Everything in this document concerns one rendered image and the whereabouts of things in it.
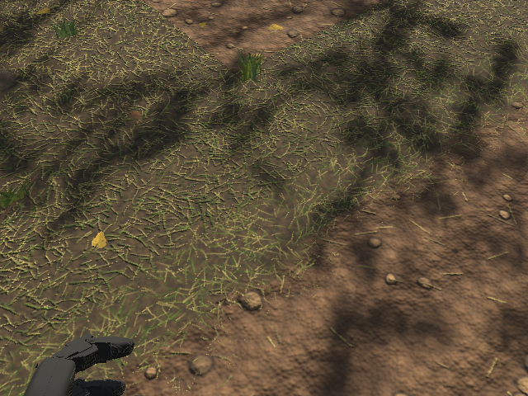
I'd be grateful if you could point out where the robot left hand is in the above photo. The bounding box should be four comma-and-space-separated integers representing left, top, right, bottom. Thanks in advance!
23, 334, 143, 396

